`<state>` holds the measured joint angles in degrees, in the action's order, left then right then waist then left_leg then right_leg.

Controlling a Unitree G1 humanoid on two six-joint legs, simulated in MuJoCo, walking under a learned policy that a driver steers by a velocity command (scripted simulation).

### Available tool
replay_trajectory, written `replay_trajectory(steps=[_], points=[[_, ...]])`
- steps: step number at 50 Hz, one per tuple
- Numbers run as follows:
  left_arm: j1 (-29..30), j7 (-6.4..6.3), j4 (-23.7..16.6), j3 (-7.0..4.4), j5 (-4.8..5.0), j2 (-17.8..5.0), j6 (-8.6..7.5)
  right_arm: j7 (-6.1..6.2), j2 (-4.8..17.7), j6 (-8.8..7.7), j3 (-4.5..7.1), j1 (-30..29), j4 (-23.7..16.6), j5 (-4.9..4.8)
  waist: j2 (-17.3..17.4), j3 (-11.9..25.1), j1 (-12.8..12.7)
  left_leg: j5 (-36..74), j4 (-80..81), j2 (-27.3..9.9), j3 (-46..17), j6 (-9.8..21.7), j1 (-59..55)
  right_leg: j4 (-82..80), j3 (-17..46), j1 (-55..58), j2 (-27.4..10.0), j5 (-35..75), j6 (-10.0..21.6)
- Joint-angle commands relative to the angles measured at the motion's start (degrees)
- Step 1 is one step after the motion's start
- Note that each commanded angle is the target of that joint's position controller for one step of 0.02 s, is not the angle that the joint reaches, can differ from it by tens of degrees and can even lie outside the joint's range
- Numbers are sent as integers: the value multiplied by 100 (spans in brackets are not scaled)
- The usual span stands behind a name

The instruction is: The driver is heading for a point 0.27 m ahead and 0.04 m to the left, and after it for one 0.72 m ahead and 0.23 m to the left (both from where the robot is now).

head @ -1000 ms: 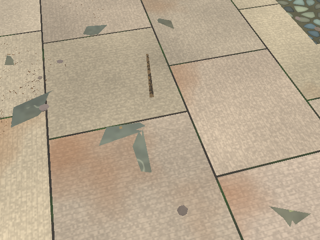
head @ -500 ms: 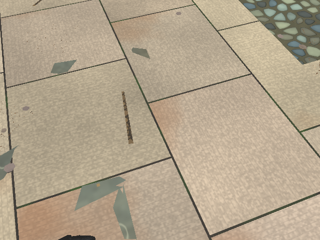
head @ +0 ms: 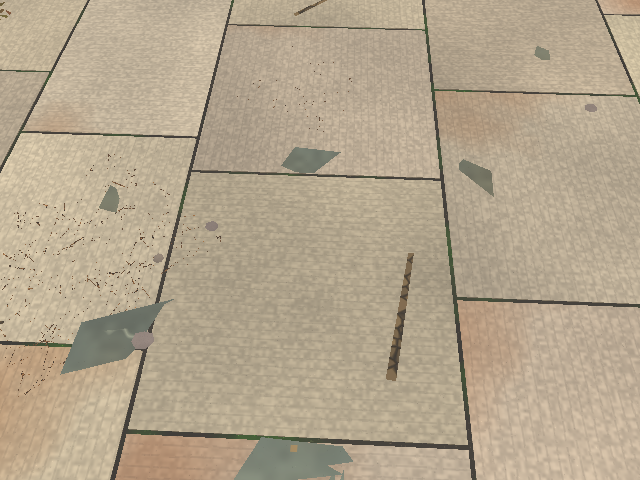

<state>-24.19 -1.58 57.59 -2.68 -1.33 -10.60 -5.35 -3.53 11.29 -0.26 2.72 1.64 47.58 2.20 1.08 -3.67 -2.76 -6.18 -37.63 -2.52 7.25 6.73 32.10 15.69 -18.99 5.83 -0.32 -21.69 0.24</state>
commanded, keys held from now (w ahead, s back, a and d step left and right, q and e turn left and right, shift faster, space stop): w+q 0.04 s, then q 0.70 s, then no key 0.26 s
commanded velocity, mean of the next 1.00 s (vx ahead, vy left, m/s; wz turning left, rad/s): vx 0.14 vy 0.00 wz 0.53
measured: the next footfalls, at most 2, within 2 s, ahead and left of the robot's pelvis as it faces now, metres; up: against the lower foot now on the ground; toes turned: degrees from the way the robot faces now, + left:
left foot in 0.06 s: +0.18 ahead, +0.07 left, +0.00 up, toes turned +8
right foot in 0.68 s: +0.35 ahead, -0.07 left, +0.00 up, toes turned +31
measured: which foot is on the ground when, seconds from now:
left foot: up 0.00-0.04, down 0.06-0.68, up 0.70-1.00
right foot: down 0.00-0.08, up 0.10-0.66, down 0.68-1.00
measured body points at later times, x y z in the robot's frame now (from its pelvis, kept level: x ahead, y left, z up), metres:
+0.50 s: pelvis +0.18 +0.02 +0.01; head +0.22 +0.05 +0.46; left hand +0.27 +0.31 -0.11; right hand +0.30 -0.25 -0.11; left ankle +0.14 +0.07 -0.73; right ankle +0.31 -0.10 -0.67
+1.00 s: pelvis +0.24 -0.01 +0.01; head +0.28 -0.01 +0.46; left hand +0.18 +0.28 -0.09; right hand +0.50 -0.17 -0.11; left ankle +0.15 +0.09 -0.69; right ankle +0.32 -0.08 -0.73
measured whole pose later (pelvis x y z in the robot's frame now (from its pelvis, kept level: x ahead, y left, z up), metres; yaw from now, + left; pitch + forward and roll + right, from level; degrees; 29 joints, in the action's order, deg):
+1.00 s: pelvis +0.24 -0.01 +0.01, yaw +32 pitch +0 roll +1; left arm -13.2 -1.1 42.6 -1.1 -1.4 -15.3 0.8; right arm -1.0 17.7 4.7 3.1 9.6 43.3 0.5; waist 1.2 -4.4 -1.7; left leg -26.4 -48.5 3.9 -5.0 -1.6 19.7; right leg 25.1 -2.8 -14.4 -1.3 -10.3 2.1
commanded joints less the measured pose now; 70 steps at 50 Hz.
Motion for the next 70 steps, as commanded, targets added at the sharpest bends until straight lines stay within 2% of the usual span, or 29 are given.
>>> replay_trajectory(steps=[1, 3, 4, 5, 6, 7, 8, 10, 12, 19, 26, 30, 32, 33, 34, 35, 36, 37, 38, 41, 50, 53, 54, 55, 56, 58, 62, 66, 70], points=[[-108, -65, -208, -239, -16, -1125, 84, 49, 473, -58, 149, 400, -227, 19, -726, 246, 451, -815, 191, 561, 336, 356, -707, 1154, 294, 161, -1622, 6535, 620], [31, -20, -336, -263, 24, -1212, 181, 161, 825, -165, 343, 1805, 190, 94, -380, 1019, 1088, -579, 1020, 689, -63, 703, -2604, 3596, 204, -729, -1493, 5423, 392], [-100, 23, -633, -157, 101, -679, 173, 246, 1471, -198, 509, 2046, 189, 144, 588, 1579, 930, -9, 1031, -932, -2177, 1206, -4236, 5559, 260, -2678, -939, 1410, 91], [143, 78, -1049, -197, 149, -783, 132, 269, 1871, -133, 581, 1974, 6, -30, 948, 2012, 805, 1759, 1744, -2003, -4831, 2036, -4937, 7032, 1224, -4230, 203, -1290, -203], [748, 67, -1126, -201, 112, -895, 115, 325, 1703, -87, 541, 1877, 39, -133, -30, 1423, 821, 2842, 1716, -1797, -3672, 1812, -4497, 6924, 1898, -4627, -248, -654, -165], [788, 56, -1154, -147, 162, -768, 65, 363, 1420, -109, 465, 1568, 44, -187, -45, 882, 628, 3658, 1679, -1597, -2924, 1600, -3779, 6527, 1908, -4510, -408, -208, -139], [668, 35, -1037, -160, 111, -769, 82, 373, 1155, -125, 397, 1261, 5, -205, -308, 537, 370, 3831, 1762, -1196, -2359, 1253, -3168, 6000, 1948, -4222, -564, -47, -140], [478, 45, -1027, -185, -98, -794, 297, 396, 905, -152, 292, 981, -78, -262, -158, 509, 82, 3947, 1869, -748, -1865, 958, -2488, 5461, 1984, -3666, -603, 76, -231], [449, 72, -1100, -169, -91, -703, 463, 371, 1070, -214, 313, 1141, -69, -229, -89, 684, 10, 4501, 1807, -584, -1745, 905, -2393, 5174, 1925, -3588, -496, 203, -326], [1458, 47, -1574, -140, -35, -875, 624, 437, 1259, -83, 342, 1740, -157, -194, 259, 766, 363, 4055, 1648, -443, -2125, 560, -2772, 4262, 2015, -4237, -398, 864, -392], [2028, -2, -1889, -76, 56, -995, 605, 488, 1377, 64, 381, 1991, -299, -110, 353, 542, 571, 3879, 1285, -612, -2864, 670, -3238, 3391, 2221, -4237, -113, 539, -234], [1902, -41, -1979, -50, 131, -1086, 536, 473, 1487, 145, 416, 1765, -443, -98, 447, 474, 494, 3759, 988, -527, -3322, 549, -3107, 2515, 2311, -3478, 114, 228, -80], [1476, -79, -1918, -53, 129, -1116, 486, 456, 1515, 162, 420, 1345, -570, -165, 488, 450, 185, 3096, 767, -216, -3418, 212, -2673, 1355, 2260, -2466, 232, 605, -1], [1114, -124, -1854, -74, 58, -1188, 426, 453, 1465, 139, 398, 1093, -675, -251, 347, 550, -46, 2533, 369, 71, -3316, -75, -2190, 531, 2408, -1557, 26, 1470, 82], [888, -196, -1895, -165, -1, -1668, 403, 453, 1059, 109, 290, 1377, -809, -300, -798, 1009, 82, 445, -891, 592, -2525, -411, -1588, 352, 3562, -570, -1408, 2910, 447], [1098, -154, -2025, -164, 100, -1932, 505, 494, 1019, 172, 312, 2064, -780, -229, -1635, 1191, 439, -3608, -1770, 1614, -1584, -556, -580, 455, 4999, -292, -2581, 5125, 1337], [920, -116, -1968, -173, 139, -1741, 577, 505, 1347, 244, 370, 2141, -628, -20, -1228, 1177, 399, -3466, -2896, 1108, -1355, -637, -483, 501, 4985, -623, -2714, 5116, 1739], [1125, -109, -2030, -51, 132, -1308, 593, 460, 1457, 290, 414, 1830, -566, -6, -670, 796, 405, -2935, -3194, 928, -1406, -678, -459, 463, 4262, -1037, -2272, 4550, 1590], [1443, -98, -2083, 6, 94, -1135, 617, 396, 1399, 338, 411, 1652, -568, -49, -539, 505, 471, -2520, -3173, 818, -1401, -753, -529, 333, 3594, -1414, -1791, 3890, 1339], [1529, -89, -2057, -25, -3, -1243, 575, 236, 1249, 403, 339, 1568, -610, -178, -1008, 543, 449, -1959, -3154, 924, -1304, -923, -658, 317, 2771, -1535, -1199, 3951, 1127], [1145, 94, -1767, -86, -29, -1435, 576, 269, 910, 458, 45, 1003, -670, -183, -1226, 629, 142, -2067, -344, 661, -846, -767, -1638, 289, 2730, -1565, -1277, 2544, 1212], [1145, 133, -1651, -84, 41, -1456, 679, 313, 836, 353, -28, 1340, -459, -156, -1045, 579, 380, -926, 1482, 610, -628, -571, -2603, 657, 2664, -1943, -1178, 2614, 968], [954, 143, -1579, -68, 40, -1382, 673, 344, 938, 285, -44, 1284, -451, -102, -774, 537, 359, -390, 2130, 411, -980, -475, -3007, 764, 2626, -2275, -1104, 2271, 653], [781, 189, -1656, 3, 30, -1072, 645, 381, 1251, 206, -29, 1243, -517, 6, 188, 714, 208, -588, 2592, -667, -2279, -294, -3350, 1452, 2254, -2649, -731, 1364, 289], [810, 151, -1746, 110, 101, -770, 664, 397, 1529, 181, 0, 777, -581, -52, 1092, 363, 23, 87, 2580, -1488, -2969, 225, -2099, 1289, 1771, -2462, -61, -150, 61], [998, 128, -1572, 54, 103, -980, 753, 400, 985, 85, -162, 397, -537, -64, 792, 122, 23, -506, 2475, -997, -2421, 224, -1546, 1413, 1984, -1770, -120, 75, 74], [877, 136, -1277, 78, 5, -1062, 595, 483, 955, -15, -207, 779, -256, -173, 612, 372, 126, -180, 2170, -372, -1931, -272, -1945, 523, 2113, -1211, -346, 1651, -40], [831, 156, -959, 96, 65, -990, 558, 484, 944, 7, -199, 928, 33, -165, 91, 22, 153, -742, 2237, -224, -1826, -296, -1981, 413, 2208, -1544, -410, 1481, -55], [801, 119, -696, 115, 61, -940, 525, 483, 908, -30, -196, 992, 266, -175, -95, 166, 166, -356, 2132, -185, -1732, -268, -2128, 350, 2250, -1465, -455, 1622, -30]])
